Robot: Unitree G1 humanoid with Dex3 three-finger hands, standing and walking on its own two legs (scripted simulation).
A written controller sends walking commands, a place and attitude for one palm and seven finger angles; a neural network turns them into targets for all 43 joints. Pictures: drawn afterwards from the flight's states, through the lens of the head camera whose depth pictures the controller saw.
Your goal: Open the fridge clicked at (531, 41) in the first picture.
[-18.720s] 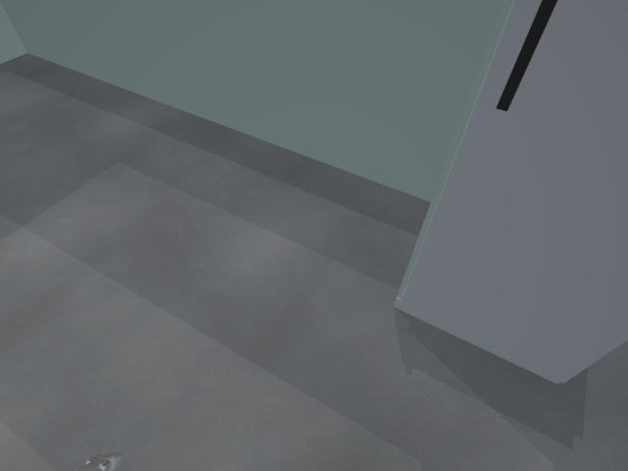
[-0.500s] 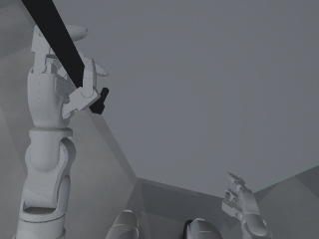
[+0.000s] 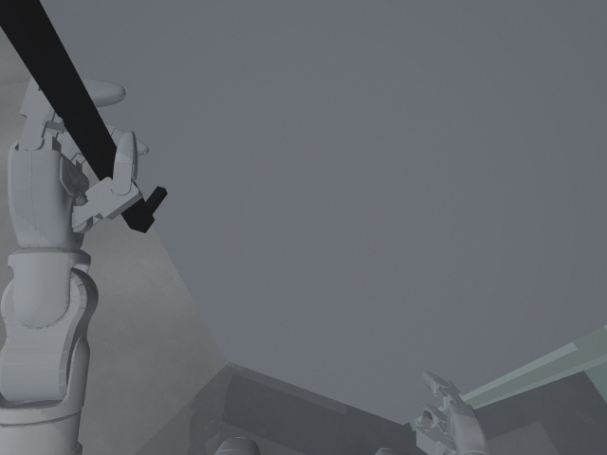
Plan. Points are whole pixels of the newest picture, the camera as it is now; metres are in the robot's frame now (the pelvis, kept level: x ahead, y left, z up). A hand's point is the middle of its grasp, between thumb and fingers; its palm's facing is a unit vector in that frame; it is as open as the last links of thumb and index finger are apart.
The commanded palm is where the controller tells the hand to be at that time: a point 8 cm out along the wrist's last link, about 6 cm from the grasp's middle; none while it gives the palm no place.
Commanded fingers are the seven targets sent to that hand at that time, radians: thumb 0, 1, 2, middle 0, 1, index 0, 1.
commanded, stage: walk backward, drawing the door open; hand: left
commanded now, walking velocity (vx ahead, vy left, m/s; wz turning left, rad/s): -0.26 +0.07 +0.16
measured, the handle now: (100, 113) +0.35 +0.22 +0.26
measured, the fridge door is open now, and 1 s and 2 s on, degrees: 55 82 77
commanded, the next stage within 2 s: stop walking and hold the door back in 0.56 s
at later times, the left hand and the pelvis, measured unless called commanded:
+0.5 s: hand (46, 340) +0.17 +0.20 +0.22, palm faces +0.51 -0.83 -0.21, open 6.5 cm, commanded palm +0.11 +0.24 +0.21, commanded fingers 0.00 0.90 0.90 -0.45 -1.40 -0.45 -1.40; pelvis -0.11 -0.08 +0.00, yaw +9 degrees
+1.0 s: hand out of the picture +0.08 +0.18 +0.22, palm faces +0.54 -0.82 -0.21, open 6.3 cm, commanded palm +0.07 +0.21 +0.20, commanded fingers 0.00 0.90 0.90 -0.45 -1.40 -0.45 -1.40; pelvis -0.23 -0.12 -0.01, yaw +16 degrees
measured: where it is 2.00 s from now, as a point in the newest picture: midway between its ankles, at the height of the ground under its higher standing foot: outside the picture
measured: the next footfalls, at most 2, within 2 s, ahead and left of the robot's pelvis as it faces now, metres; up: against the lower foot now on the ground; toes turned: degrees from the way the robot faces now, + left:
right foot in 0.04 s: +0.06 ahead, -0.20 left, +0.00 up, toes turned -2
left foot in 0.26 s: +0.03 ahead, +0.05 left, +0.00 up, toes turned +10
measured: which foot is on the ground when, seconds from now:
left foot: down 0.00-0.02, up 0.04-0.24, down 0.26-0.56, up 0.58-0.84, down 0.86-1.00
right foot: up 0.00-0.02, down 0.04-0.26, up 0.28-0.54, down 0.56-1.00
